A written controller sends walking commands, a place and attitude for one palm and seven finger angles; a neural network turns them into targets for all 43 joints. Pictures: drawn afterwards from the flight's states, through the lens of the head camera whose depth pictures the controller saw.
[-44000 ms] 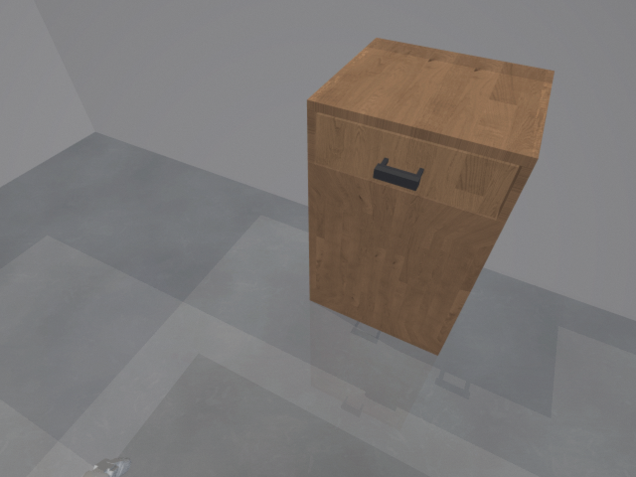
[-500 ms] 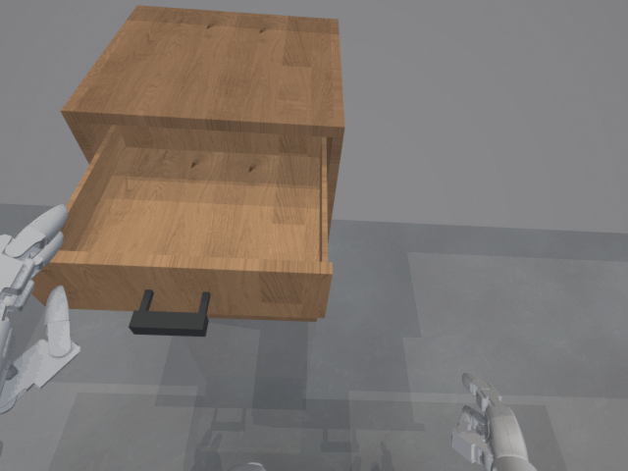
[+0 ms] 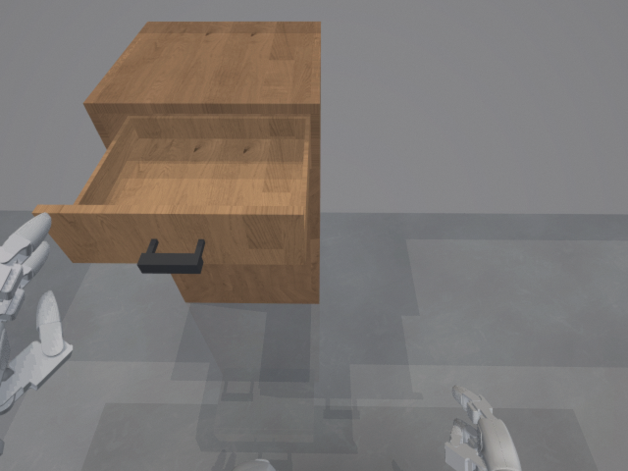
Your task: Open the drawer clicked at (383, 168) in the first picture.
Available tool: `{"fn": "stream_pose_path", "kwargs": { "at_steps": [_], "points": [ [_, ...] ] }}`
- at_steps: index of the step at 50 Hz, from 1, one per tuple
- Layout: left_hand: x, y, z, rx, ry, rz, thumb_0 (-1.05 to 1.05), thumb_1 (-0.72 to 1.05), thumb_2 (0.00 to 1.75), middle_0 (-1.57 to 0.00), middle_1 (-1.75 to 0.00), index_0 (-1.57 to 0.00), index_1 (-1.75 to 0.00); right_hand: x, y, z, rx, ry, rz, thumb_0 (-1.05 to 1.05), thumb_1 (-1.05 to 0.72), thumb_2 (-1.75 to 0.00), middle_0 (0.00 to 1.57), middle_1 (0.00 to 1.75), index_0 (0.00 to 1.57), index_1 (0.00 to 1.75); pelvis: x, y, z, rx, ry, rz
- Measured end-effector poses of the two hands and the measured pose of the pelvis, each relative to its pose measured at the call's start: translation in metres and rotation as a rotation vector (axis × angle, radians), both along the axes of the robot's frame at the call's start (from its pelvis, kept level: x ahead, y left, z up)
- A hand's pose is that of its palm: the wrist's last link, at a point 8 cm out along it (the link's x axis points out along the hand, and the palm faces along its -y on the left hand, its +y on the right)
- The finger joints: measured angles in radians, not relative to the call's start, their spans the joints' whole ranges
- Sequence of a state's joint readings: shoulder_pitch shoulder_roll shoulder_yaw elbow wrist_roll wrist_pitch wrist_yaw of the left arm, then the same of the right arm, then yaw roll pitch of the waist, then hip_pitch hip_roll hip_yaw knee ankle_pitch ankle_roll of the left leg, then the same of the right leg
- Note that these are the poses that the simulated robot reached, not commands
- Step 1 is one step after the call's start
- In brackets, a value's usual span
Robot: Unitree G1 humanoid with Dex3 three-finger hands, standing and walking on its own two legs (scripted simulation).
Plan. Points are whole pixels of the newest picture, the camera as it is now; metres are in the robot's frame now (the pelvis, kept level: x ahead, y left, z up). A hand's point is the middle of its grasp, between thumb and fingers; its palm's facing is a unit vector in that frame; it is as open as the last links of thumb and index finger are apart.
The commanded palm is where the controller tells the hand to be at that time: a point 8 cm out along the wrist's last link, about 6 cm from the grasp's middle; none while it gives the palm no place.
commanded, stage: stop stepping back and stand still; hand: left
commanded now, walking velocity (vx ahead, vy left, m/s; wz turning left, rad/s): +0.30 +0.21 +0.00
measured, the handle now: (174, 253) +0.46 +0.27 -0.05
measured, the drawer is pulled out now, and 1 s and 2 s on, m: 0.30 0.30 0.30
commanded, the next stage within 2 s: let the arm hang, fingers relaxed in 0.92 s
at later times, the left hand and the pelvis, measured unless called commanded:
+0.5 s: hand (1, 410) +0.14 +0.25 +0.17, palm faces +0.41 -0.80 -0.44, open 7.4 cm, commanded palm +0.09 +0.29 +0.18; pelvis -0.03 +0.01 +0.00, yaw +2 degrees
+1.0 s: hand (9, 391) +0.16 +0.26 +0.15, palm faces +0.32 -0.83 -0.46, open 7.4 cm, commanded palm none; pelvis -0.03 +0.03 +0.00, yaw +2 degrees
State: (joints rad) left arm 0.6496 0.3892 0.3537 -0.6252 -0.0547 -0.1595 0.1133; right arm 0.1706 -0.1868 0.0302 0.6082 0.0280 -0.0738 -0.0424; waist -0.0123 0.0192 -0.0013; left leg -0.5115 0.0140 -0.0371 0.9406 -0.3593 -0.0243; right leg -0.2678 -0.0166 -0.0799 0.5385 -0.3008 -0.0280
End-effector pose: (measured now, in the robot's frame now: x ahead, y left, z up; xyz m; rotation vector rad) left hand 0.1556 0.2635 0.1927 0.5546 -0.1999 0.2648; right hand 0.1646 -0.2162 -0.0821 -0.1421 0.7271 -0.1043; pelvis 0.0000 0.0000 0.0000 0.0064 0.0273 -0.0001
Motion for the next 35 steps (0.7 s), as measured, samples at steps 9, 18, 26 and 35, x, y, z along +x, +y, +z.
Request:
{"fn": "stream_pose_path", "kwargs": {
  "at_steps": [9, 18, 26, 35],
  "points": [
    [-0.032, 0.005, -0.02, -0.062, 0.042, 0.085, 0.02, 0.89, 0.9, -0.22, -0.3, -0.21, -0.31, -0.063, -0.062, 0.011, -0.179, 0.093, -0.07, 0.01, -0.9, -0.9, 0.2, 0.3, 0.2, 0.3, -0.018, -0.006, 0.008, 0.011, 0.035, 0.046],
    [-0.056, 0.009, -0.003, 0.022, -0.015, 0.029, 0.02, 0.89, 0.9, -0.22, -0.3, -0.21, -0.31, -0.053, -0.037, 0.018, -0.136, -0.026, -0.031, 0.02, -0.91, -0.9, 0.2, 0.3, 0.2, 0.3, -0.036, 0.0, 0.001, 0.001, -0.01, 0.045],
    [-0.053, 0.026, -0.009, -0.041, -0.081, 0.102, 0.01, 0.89, 0.9, -0.22, -0.3, -0.21, -0.31, -0.033, 0.005, 0.01, -0.049, -0.059, 0.025, 0.01, -0.9, -0.9, 0.2, 0.3, 0.2, 0.3, -0.033, 0.007, -0.001, -0.017, -0.015, 0.039],
    [-0.031, 0.03, -0.029, -0.106, 0.007, 0.072, 0.02, 0.89, 0.9, -0.21, -0.3, -0.21, -0.31, -0.027, 0.02, 0.015, -0.061, -0.021, 0.052, 0.01, -0.9, -0.9, 0.2, 0.3, 0.2, 0.3, -0.024, 0.016, 0.001, -0.021, -0.015, 0.037]
  ]
}}
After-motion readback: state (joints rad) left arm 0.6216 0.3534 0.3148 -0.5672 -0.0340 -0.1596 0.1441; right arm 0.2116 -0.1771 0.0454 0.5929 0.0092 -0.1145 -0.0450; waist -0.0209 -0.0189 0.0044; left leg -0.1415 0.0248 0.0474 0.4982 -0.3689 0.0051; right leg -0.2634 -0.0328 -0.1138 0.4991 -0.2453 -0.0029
